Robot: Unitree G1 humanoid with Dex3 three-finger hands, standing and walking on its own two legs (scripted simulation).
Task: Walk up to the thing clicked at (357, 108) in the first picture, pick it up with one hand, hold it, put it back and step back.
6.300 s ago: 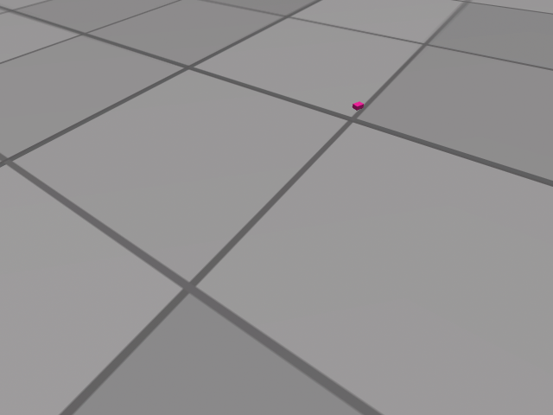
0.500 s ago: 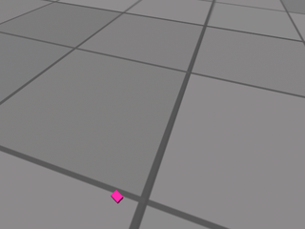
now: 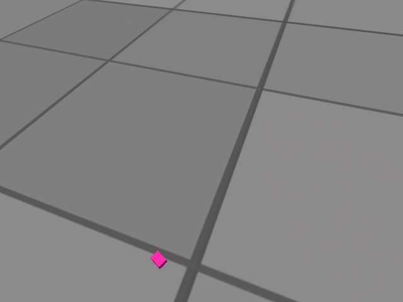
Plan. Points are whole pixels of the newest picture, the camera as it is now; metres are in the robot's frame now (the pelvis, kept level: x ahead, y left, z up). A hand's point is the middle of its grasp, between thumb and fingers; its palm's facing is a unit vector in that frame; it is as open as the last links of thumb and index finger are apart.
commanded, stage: walk up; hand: left
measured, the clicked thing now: (158, 259) +0.48 +0.23 -0.74
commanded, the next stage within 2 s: stand in 0.98 s
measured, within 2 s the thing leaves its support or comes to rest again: neither
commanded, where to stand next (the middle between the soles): +0.08 -0.03 m, yaw +3 degrees
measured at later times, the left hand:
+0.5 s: hand out of the picture +0.10 +0.26 -0.14, palm faces +0.04 -0.95 -0.32, open 7.4 cm
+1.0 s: hand out of the picture +0.08 +0.26 -0.14, palm faces +0.08 -0.95 -0.30, open 7.4 cm
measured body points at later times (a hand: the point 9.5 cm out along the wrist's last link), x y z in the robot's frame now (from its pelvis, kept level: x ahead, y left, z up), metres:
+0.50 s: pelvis +0.00 +0.00 +0.01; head +0.02 +0.01 +0.46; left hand +0.09 +0.31 -0.12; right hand +0.07 -0.31 -0.11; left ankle +0.00 +0.16 -0.72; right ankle -0.01 -0.13 -0.72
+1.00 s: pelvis +0.00 +0.01 +0.02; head +0.01 +0.02 +0.46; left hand +0.08 +0.31 -0.12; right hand +0.10 -0.30 -0.11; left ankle +0.00 +0.16 -0.72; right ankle -0.01 -0.13 -0.72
